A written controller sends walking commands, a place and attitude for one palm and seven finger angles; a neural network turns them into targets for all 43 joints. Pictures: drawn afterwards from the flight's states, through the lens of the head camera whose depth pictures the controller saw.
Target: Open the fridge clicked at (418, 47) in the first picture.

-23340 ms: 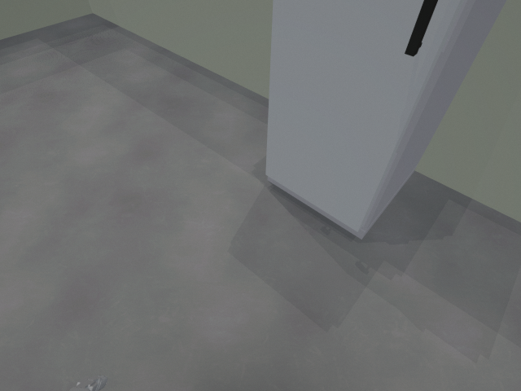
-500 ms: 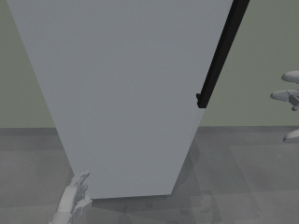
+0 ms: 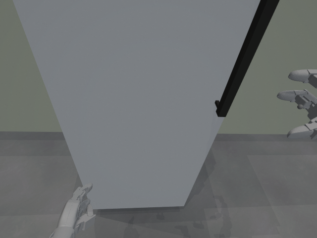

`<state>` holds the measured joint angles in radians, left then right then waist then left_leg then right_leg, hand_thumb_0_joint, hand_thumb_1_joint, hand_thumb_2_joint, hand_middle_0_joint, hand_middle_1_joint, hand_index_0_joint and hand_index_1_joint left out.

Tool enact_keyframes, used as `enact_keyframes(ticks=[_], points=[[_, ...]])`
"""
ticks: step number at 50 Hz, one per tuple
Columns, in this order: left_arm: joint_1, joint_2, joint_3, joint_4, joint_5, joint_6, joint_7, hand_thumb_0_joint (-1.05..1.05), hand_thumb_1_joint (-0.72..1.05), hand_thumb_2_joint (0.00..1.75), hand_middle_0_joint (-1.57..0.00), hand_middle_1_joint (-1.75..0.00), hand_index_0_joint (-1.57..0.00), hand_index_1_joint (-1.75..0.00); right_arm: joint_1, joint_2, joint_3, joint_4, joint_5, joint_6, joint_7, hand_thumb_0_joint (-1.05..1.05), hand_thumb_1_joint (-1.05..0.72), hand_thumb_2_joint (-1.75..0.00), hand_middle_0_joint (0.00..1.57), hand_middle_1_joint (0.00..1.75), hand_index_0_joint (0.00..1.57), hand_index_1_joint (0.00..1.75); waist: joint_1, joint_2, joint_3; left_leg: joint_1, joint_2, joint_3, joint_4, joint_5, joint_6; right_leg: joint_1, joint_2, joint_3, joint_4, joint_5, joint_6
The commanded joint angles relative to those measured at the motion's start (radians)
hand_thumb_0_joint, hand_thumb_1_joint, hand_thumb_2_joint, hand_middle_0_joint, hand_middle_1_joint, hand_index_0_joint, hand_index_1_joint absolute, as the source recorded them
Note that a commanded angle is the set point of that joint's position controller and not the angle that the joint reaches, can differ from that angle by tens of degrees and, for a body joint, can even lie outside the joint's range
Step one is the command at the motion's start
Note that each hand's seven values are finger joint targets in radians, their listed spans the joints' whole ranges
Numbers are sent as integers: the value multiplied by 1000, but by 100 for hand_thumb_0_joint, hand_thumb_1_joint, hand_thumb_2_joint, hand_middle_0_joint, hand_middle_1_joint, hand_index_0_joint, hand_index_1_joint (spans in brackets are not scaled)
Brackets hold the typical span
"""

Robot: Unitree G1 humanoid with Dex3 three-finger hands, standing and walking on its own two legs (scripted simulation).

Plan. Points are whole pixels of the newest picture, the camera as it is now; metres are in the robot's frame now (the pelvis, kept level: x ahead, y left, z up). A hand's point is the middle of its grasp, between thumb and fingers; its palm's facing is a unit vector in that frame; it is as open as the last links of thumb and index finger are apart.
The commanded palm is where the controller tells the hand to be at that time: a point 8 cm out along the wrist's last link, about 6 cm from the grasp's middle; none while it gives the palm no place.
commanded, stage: move the hooked fingers beside the handle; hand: right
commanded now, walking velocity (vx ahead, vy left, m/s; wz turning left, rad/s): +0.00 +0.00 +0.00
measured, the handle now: (238, 61) +0.45 -0.16 +0.27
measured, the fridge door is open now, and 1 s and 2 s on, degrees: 0 0 0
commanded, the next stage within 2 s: feel for the door with the fingertips in 1.92 s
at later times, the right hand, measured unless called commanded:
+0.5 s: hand (282, 96) +0.37 -0.25 +0.24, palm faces +0.00 +1.00 -0.08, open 13.9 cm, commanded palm +0.33 -0.30 +0.26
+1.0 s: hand (267, 88) +0.39 -0.22 +0.24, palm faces -0.02 +1.00 -0.06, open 13.9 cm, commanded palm +0.36 -0.28 +0.25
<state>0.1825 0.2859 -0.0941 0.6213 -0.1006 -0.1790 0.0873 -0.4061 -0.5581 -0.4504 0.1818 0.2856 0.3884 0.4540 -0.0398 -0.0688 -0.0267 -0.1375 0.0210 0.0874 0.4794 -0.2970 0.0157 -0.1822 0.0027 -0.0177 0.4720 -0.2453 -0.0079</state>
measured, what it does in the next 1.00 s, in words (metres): stands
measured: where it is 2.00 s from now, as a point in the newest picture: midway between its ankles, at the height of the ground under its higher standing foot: outside the picture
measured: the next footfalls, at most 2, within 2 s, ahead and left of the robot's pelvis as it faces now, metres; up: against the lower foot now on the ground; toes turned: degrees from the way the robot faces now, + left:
none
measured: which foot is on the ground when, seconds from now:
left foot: down 0.00-1.00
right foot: down 0.00-1.00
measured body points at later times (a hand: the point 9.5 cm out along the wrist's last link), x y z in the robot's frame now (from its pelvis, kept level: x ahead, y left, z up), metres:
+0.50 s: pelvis +0.01 +0.00 +0.00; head +0.00 +0.02 +0.45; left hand +0.19 +0.24 -0.08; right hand +0.36 -0.31 +0.25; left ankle -0.02 +0.10 -0.74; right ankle +0.01 -0.12 -0.74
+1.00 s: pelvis +0.01 -0.01 +0.00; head -0.01 +0.02 +0.45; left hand +0.18 +0.24 -0.08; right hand +0.38 -0.28 +0.25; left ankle -0.02 +0.10 -0.74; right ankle +0.01 -0.12 -0.74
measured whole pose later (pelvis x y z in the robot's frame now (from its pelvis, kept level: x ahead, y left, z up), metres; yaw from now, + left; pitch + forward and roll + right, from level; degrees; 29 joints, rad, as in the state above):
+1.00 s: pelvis +0.01 -0.01 +0.00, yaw +1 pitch -1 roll +0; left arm 0.21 0.28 -0.07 0.64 -0.09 -0.13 0.10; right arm -0.60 -0.48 -0.35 0.40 0.24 0.32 0.35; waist -0.01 -0.06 -0.04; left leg -0.15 0.03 0.07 0.47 -0.30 0.01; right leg -0.19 0.01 -0.03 0.46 -0.25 -0.02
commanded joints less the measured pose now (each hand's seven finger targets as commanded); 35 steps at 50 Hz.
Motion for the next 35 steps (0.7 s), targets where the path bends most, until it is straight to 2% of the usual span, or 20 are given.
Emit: enact_keyframes(ticks=[1,2,3,5,8,12,13,14,16,18,20,21,22,23,25,28,30,33,34,35], points=[[-156,108,46,-173,-4,-58,8,0,90,90,-20,-30,-20,-30,-404,-334,-111,-173,12,-80,-7,0,50,-30,30,120,30,120,-6,-26,-220,-43,6,-41,-71,301,5,149,2,52,-33,217,-33],[-153,105,46,-177,-4,-59,8,0,90,90,-20,-30,-20,-30,-413,-313,-92,-177,13,-85,-5,0,50,-30,30,120,30,120,-2,-22,-232,-42,6,-40,-67,321,5,160,3,51,-29,231,-34],[-144,107,50,-172,-4,-54,6,0,90,90,-20,-30,-20,-30,-376,-322,-100,-160,15,-88,-6,0,50,-30,30,120,30,120,-4,9,-232,-32,7,-45,-74,332,2,152,-2,47,-20,238,-34],[-141,114,52,-168,-3,-55,9,0,90,90,-20,-30,-20,-30,-413,-342,-120,-131,15,-95,-6,0,50,-30,30,120,30,120,0,17,-215,-39,6,-42,-69,336,1,139,-1,52,-24,231,-36],[-133,110,54,-171,-4,-54,9,0,90,90,-20,-30,-20,-30,-413,-301,-71,-123,13,-103,-3,0,50,-30,30,120,30,120,5,11,-225,-45,8,-46,-68,341,2,148,-4,48,-18,240,-34],[-118,120,57,-163,-5,-50,14,0,90,90,-20,-30,-20,-30,-458,-332,-92,-48,6,-103,-6,0,50,-30,30,120,30,120,12,21,-213,-60,5,-44,-66,327,0,133,-1,50,-21,223,-36],[-113,123,60,-156,-3,-45,13,0,90,90,-20,-30,-20,-30,-455,-331,-82,-51,3,-109,-7,0,50,-30,30,120,30,120,12,18,-216,-49,9,-49,-70,344,1,137,-7,45,-16,241,-35],[-120,119,59,-171,-6,-46,13,0,90,90,-20,-30,-20,-30,-483,-328,-80,-95,1,-116,-8,0,50,-30,30,120,30,120,11,-6,-253,-36,8,-49,-63,358,3,152,-1,46,-18,256,-36],[-116,114,56,-169,-3,-49,14,0,90,90,-20,-30,-20,-30,-519,-307,-56,-84,-3,-126,-11,0,50,-30,30,120,30,120,21,-20,-247,-52,6,-43,-60,347,5,162,-3,50,-20,250,-34],[-104,118,60,-161,-1,-45,13,0,90,90,-20,-30,-20,-30,-484,-311,-64,-53,1,-135,-16,0,50,-30,30,120,30,120,15,32,-243,-41,5,-44,-65,357,5,155,-8,51,-17,261,-36],[-108,116,58,-164,-3,-45,14,0,90,90,-20,-30,-20,-30,-519,-304,-59,-43,-1,-134,-18,0,50,-30,30,120,30,120,17,-5,-238,-52,6,-46,-63,351,6,154,-4,51,-21,250,-36],[-100,120,58,-157,-3,-43,15,0,90,90,-20,-30,-20,-30,-515,-309,-65,-1,-3,-129,-21,0,50,-30,30,120,30,120,19,22,-225,-55,5,-41,-62,340,5,138,-5,53,-25,238,-34],[-99,121,60,-157,-4,-42,15,0,90,90,-20,-30,-20,-30,-536,-305,-56,-5,-8,-130,-24,0,50,-30,30,120,30,120,21,1,-235,-58,5,-43,-61,339,7,149,-6,51,-25,243,-35],[-91,124,64,-156,0,-37,13,0,90,90,-20,-30,-20,-30,-504,-319,-67,2,-8,-130,-29,0,50,-30,30,120,30,120,13,22,-242,-42,7,-44,-63,350,8,142,-9,52,-21,257,-34],[-103,116,61,-174,-1,-39,11,0,90,90,-20,-30,-20,-30,-534,-300,-53,-50,-15,-134,-33,0,50,-30,30,120,30,120,14,-17,-273,-31,9,-44,-52,382,10,161,-6,49,-18,288,-34],[-82,125,65,-153,1,-27,12,0,90,90,-20,-30,-20,-30,-534,-294,-42,19,-10,-138,-37,0,50,-30,30,120,30,120,24,57,-242,-40,5,-39,-60,375,7,143,-13,51,-21,278,-35],[-96,116,63,-172,0,-34,12,0,90,90,-20,-30,-20,-30,-582,-272,-23,-57,-17,-146,-39,0,50,-30,30,120,30,120,22,-27,-286,-35,6,-42,-49,389,13,180,-9,53,-19,309,-34],[-83,118,65,-157,2,-26,11,0,90,90,-20,-30,-20,-30,-553,-252,-9,-30,-15,-144,-52,0,50,-30,30,120,30,120,25,18,-281,-32,5,-37,-53,400,12,181,-16,52,-17,325,-31],[-88,119,65,-158,2,-25,12,0,90,90,-20,-30,-20,-30,-573,-265,-27,-31,-15,-142,-57,0,50,-30,30,120,30,120,23,0,-274,-40,4,-38,-54,387,12,176,-13,53,-22,310,-31],[-92,117,63,-159,1,-27,12,0,90,90,-20,-30,-20,-30,-574,-244,-12,-34,-14,-139,-61,0,50,-30,30,120,30,120,25,9,-263,-41,4,-34,-51,384,13,171,-14,59,-26,312,-30]])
